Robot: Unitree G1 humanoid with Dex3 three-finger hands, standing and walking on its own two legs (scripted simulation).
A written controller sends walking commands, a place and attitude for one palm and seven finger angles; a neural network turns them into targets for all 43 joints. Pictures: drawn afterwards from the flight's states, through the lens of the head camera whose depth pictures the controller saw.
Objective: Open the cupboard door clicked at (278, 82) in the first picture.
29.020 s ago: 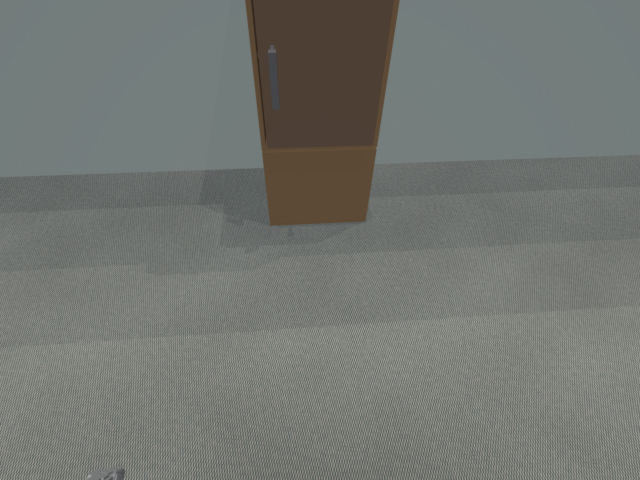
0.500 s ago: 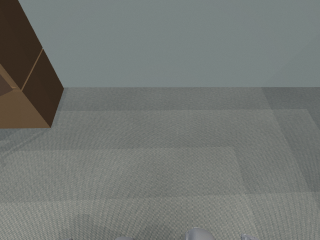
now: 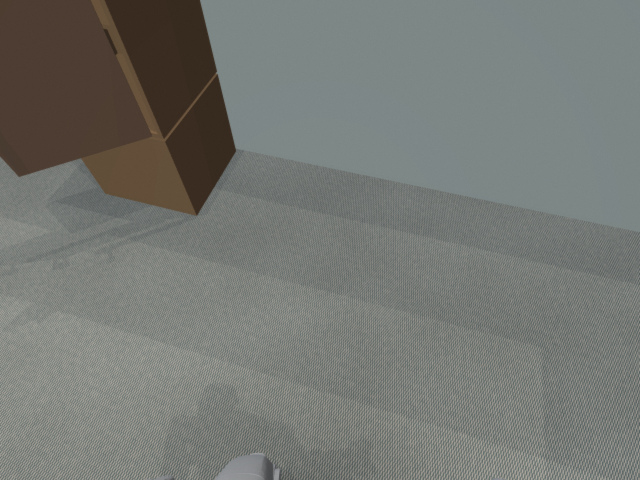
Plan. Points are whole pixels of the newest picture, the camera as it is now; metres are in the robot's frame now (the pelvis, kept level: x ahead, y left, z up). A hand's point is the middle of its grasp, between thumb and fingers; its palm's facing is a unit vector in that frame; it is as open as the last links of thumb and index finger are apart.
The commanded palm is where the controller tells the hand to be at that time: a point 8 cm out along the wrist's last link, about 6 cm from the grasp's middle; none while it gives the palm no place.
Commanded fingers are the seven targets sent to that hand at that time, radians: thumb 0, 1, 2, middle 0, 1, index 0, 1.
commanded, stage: turn to face it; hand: left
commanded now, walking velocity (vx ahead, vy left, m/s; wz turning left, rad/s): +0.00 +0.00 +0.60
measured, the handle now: out of the picture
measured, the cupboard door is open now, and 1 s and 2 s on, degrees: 43 43 43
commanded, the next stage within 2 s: take the last steps up to it in 0.74 s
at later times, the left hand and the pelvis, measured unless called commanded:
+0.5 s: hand out of the picture +0.06 +0.19 -0.15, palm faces +0.27 -0.91 -0.30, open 7.4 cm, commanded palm none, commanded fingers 0.00 0.90 0.90 -0.20 -0.30 -0.20 -0.30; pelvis +0.02 -0.03 -0.01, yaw +16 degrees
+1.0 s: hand out of the picture -0.05 +0.18 -0.17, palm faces +0.52 -0.82 -0.22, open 7.4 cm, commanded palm none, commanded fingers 0.00 0.90 0.90 -0.20 -0.30 -0.20 -0.30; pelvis +0.03 -0.01 +0.00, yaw +29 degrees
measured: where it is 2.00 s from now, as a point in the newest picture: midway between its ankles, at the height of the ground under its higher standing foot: (257, 445)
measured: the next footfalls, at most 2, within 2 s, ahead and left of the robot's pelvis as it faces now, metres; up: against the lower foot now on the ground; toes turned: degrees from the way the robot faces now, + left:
left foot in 0.08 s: +0.04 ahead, +0.13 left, +0.00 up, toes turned +8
right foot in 0.42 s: +0.08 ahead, -0.13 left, +0.00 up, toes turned +10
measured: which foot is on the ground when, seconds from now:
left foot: up 0.00-0.06, down 0.08-0.42, up 0.44-0.78, down 0.80-1.00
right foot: down 0.00-0.08, up 0.10-0.40, down 0.42-0.80, up 0.82-1.00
